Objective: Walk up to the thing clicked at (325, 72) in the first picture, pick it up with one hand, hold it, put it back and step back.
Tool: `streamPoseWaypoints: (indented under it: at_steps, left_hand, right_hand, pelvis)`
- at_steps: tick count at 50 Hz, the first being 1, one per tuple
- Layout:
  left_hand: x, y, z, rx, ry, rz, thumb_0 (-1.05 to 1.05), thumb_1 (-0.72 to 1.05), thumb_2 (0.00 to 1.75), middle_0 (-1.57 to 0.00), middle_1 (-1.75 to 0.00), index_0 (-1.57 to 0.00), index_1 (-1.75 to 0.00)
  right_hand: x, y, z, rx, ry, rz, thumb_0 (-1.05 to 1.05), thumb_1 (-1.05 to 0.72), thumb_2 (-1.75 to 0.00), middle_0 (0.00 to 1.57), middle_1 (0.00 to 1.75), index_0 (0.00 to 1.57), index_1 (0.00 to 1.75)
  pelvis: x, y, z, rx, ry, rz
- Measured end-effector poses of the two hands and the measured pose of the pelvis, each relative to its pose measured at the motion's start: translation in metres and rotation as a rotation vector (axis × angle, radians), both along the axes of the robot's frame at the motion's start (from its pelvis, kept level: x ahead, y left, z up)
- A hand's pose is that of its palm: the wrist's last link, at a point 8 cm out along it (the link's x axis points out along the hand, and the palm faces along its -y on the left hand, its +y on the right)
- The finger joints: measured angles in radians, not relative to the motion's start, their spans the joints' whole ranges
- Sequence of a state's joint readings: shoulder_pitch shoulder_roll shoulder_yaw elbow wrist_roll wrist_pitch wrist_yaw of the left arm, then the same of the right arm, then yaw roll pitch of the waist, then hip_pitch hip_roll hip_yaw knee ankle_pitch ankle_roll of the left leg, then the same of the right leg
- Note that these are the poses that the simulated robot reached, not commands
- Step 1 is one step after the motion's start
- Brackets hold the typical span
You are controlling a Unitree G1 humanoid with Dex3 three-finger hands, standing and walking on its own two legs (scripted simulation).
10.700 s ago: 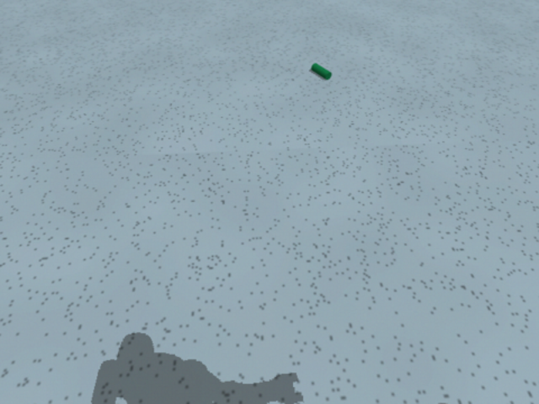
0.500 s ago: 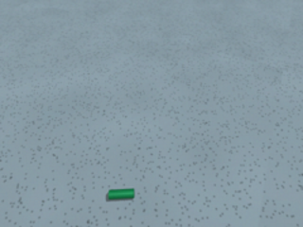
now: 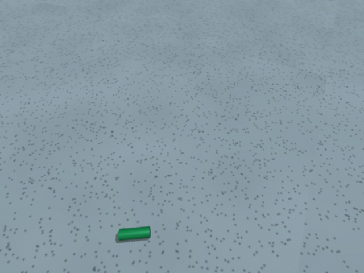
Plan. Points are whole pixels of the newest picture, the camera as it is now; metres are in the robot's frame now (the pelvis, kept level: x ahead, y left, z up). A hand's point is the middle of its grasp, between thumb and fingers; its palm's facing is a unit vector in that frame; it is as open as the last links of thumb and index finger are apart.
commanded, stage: walk up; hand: left
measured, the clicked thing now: (134, 233) +0.40 +0.24 -0.75
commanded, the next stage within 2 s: stand in 0.90 s
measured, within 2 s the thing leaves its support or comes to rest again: neither
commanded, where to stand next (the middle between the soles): +0.02 -0.01 m, yaw +3 degrees
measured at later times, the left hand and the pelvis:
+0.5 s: hand out of the picture +0.10 +0.26 -0.15, palm faces -0.06 -0.94 -0.33, open 7.4 cm; pelvis +0.00 +0.01 +0.00, yaw -2 degrees
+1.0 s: hand out of the picture +0.10 +0.26 -0.15, palm faces -0.08 -0.94 -0.33, open 7.4 cm; pelvis +0.00 +0.01 +0.00, yaw -2 degrees
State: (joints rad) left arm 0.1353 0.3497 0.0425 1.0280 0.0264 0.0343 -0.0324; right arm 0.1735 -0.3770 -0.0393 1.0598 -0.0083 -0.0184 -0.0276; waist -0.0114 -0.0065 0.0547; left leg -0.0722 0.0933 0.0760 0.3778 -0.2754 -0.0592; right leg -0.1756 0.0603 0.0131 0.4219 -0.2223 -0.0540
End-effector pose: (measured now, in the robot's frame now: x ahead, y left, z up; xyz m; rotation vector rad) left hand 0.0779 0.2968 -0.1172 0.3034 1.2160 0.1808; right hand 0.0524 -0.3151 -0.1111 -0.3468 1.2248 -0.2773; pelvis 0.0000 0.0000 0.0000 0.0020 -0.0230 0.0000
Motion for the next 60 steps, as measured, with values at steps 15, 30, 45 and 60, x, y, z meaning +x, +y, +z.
streamPoseWaypoints:
  at_steps: [15, 30, 45, 60]
  left_hand:
    - [0.022, 0.003, 0.001, -0.002, -0.043, -0.034, 0.00, 0.91, 0.90, -0.20, -0.30, -0.20, -0.30]
    - [0.015, 0.009, 0.000, 0.006, -0.013, -0.050, 0.00, 0.91, 0.90, -0.20, -0.30, -0.20, -0.30]
    - [0.015, 0.010, -0.003, -0.001, -0.011, -0.062, 0.00, 0.91, 0.90, -0.20, -0.30, -0.20, -0.30]
    - [0.017, 0.018, 0.010, 0.026, -0.049, -0.051, 0.00, 0.91, 0.90, -0.20, -0.30, -0.20, -0.30]
  right_hand:
    - [-0.004, 0.007, 0.002, 0.003, -0.015, -0.015, 0.01, -0.90, -0.90, 0.21, 0.30, 0.21, 0.30]
    - [-0.014, 0.006, 0.000, -0.002, -0.014, -0.032, 0.01, -0.90, -0.90, 0.21, 0.30, 0.21, 0.30]
    - [-0.019, 0.012, 0.002, 0.001, -0.013, -0.038, 0.01, -0.90, -0.90, 0.21, 0.30, 0.21, 0.30]
    - [-0.012, 0.041, -0.008, 0.079, 0.020, -0.012, 0.01, -0.90, -0.90, 0.21, 0.30, 0.20, 0.30]
  pelvis:
    - [0.001, 0.003, -0.001, -0.001, -0.005, -0.027]
    - [-0.003, 0.006, -0.002, 0.004, -0.012, -0.044]
    - [-0.005, 0.010, -0.002, 0.007, -0.011, -0.052]
    - [-0.007, 0.024, 0.005, -0.004, -0.018, -0.021]
